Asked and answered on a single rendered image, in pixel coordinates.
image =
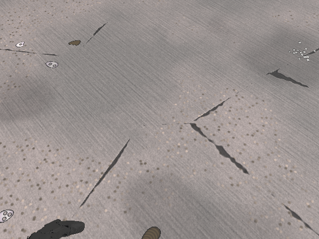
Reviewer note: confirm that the robot left hand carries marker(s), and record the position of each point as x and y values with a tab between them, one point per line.
58	229

